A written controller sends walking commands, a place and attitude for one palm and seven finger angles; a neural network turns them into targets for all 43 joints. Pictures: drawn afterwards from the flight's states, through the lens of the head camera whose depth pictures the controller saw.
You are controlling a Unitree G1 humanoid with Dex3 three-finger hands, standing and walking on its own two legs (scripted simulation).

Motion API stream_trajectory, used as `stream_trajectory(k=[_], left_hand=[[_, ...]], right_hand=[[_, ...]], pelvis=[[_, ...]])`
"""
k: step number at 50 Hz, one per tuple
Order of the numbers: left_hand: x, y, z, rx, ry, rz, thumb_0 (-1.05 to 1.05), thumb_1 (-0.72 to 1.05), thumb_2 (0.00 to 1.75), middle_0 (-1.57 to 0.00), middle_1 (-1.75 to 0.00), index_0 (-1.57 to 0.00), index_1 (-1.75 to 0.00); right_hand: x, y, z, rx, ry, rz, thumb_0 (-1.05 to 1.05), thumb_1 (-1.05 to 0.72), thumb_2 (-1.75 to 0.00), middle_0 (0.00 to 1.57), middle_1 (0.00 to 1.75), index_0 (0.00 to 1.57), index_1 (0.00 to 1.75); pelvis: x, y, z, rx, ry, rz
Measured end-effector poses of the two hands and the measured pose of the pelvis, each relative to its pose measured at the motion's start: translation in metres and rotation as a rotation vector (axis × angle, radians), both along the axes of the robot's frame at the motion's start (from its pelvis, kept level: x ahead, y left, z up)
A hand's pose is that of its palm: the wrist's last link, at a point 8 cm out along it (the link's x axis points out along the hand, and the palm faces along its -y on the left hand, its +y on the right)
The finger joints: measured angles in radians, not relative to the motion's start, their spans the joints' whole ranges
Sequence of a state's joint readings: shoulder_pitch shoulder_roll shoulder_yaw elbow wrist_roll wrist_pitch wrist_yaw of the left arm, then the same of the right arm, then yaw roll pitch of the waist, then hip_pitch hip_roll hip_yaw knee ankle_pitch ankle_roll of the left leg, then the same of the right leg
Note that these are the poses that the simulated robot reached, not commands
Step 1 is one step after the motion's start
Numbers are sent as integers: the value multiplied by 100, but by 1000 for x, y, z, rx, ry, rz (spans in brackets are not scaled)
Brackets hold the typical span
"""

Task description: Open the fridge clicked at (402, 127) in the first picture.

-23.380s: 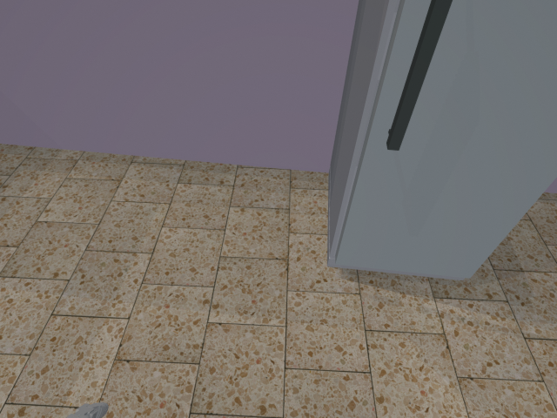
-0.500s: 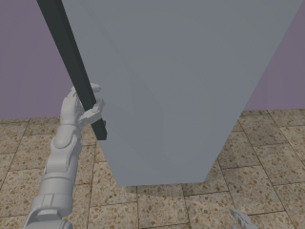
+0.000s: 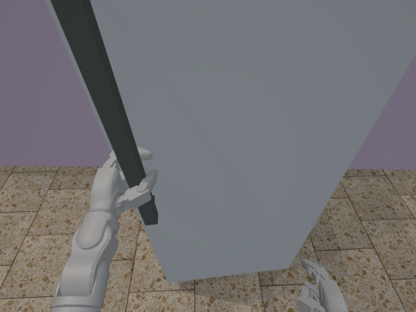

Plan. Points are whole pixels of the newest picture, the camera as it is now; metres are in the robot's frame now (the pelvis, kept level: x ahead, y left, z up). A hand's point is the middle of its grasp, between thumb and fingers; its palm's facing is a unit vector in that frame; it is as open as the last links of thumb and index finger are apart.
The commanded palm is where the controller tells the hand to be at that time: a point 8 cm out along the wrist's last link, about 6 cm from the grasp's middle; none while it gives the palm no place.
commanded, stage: walk backward, drawing the door open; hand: left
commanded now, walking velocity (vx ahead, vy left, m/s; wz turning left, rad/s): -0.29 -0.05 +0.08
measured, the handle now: (126, 135) +0.35 +0.16 +0.20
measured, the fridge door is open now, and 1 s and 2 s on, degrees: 8 38 65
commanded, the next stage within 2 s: none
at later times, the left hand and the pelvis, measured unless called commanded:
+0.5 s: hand (153, 246) +0.20 +0.10 +0.11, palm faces +0.06 -0.99 -0.15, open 6.8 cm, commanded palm +0.16 +0.15 +0.12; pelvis -0.09 -0.01 +0.00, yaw +1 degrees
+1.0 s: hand out of the picture +0.09 +0.01 +0.11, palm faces +0.20 -0.97 -0.16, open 7.1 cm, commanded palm +0.04 +0.05 +0.12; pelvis -0.16 -0.15 -0.01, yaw +21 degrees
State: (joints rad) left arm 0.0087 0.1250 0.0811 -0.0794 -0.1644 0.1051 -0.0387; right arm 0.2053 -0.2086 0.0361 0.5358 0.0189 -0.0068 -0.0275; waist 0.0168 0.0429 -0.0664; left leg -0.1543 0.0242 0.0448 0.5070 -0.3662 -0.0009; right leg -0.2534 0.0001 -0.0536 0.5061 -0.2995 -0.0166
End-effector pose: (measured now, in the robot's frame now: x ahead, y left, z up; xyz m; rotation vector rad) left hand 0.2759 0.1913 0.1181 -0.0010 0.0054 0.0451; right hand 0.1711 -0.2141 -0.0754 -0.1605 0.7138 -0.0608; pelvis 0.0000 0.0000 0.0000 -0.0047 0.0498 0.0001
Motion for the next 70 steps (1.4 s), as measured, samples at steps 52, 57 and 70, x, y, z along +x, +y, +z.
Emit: stream_trajectory(k=[52,57,70], left_hand=[[-230,-144,-1,174,-109,177,-5,55,67,-41,-137,-28,-136],[-248,-170,-1,171,-97,290,-4,53,72,-41,-136,-27,-137],[-282,-230,-6,200,-159,549,-4,51,77,-44,-139,-26,-140]], right_hand=[[-134,-109,-27,-72,119,279,2,-91,-90,20,30,20,30],[-101,-130,-29,-55,133,415,2,-91,-90,21,30,21,30],[5,-172,-21,-100,-73,607,2,-91,-90,20,30,20,30]], pelvis=[[-157,-165,-5,8,-74,421],[-143,-214,-4,-25,-48,501],[-115,-322,-24,17,-36,707]])
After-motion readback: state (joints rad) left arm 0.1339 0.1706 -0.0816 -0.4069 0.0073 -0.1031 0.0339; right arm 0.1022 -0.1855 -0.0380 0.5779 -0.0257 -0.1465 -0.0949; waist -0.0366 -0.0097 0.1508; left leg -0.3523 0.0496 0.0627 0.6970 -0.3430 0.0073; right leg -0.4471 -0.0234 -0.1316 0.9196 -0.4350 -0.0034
